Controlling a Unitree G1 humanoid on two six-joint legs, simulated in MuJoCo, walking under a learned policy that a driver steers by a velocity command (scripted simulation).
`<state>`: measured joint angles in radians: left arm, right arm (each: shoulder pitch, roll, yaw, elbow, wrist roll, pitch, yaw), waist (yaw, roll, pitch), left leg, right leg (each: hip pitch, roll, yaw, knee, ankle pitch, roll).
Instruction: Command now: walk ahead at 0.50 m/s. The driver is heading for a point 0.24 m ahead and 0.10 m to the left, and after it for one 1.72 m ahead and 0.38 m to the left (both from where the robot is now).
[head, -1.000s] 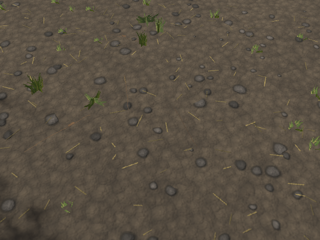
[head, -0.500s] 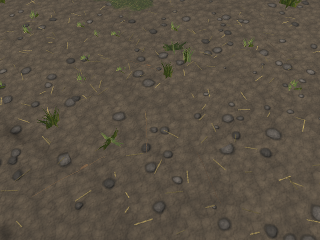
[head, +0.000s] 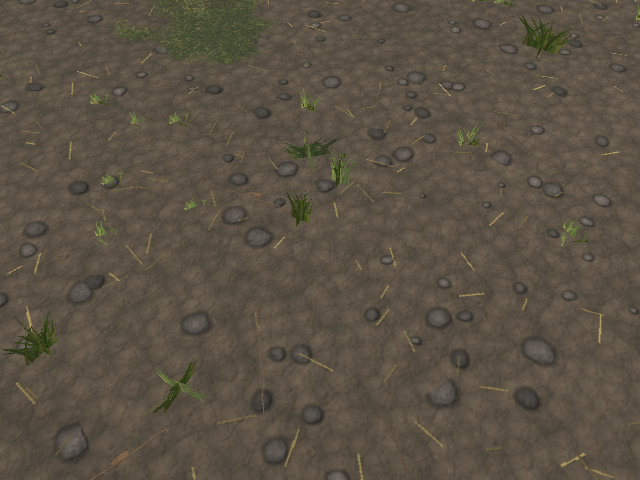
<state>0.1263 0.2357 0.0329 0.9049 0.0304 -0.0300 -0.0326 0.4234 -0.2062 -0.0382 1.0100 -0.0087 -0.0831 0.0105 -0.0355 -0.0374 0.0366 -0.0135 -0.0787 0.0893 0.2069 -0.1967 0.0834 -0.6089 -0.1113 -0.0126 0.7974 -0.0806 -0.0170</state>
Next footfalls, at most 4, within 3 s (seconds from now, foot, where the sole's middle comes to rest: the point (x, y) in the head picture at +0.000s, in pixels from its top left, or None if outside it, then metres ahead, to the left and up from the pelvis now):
0.18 right None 0.27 -0.12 -0.78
0.56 left None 0.23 0.09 -0.78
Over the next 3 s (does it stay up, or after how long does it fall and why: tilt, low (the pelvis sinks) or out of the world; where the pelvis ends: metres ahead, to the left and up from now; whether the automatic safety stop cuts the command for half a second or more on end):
stays up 0.23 -0.02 0.00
